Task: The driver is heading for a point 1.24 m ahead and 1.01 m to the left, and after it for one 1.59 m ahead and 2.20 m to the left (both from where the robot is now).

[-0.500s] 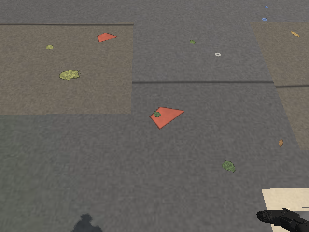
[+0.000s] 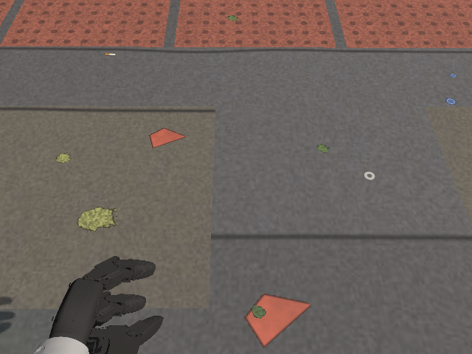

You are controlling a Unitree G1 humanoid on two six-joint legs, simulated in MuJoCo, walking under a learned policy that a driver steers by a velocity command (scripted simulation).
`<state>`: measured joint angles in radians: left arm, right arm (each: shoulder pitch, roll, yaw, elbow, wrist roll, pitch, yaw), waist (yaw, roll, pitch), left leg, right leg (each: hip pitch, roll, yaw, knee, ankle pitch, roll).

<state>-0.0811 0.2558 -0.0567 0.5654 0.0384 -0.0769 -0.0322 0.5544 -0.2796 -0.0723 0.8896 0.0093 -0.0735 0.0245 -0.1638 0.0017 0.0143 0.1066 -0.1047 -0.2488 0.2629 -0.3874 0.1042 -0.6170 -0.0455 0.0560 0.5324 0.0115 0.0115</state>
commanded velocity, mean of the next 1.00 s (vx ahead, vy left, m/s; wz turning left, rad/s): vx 1.00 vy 0.00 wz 0.95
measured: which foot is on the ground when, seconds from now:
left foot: down 0.00-0.04, up 0.06-0.46, down 0.48-0.90, up 0.92-1.00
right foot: up 0.00-0.02, down 0.04-0.48, up 0.50-0.86, down 0.88-1.00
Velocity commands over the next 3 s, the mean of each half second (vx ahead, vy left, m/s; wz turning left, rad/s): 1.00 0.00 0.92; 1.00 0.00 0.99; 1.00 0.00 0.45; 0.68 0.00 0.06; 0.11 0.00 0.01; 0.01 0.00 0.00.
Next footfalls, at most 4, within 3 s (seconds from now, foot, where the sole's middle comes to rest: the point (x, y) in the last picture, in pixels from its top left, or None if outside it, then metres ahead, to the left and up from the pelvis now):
0.04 right None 0.24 -0.15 -0.77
0.48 left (163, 313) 0.61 0.14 -0.77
0.88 right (125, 197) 1.04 0.24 -0.77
1.32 left None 1.04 0.70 -0.77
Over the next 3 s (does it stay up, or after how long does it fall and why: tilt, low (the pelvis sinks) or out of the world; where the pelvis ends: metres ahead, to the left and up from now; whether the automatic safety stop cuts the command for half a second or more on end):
stays up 1.29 1.22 0.01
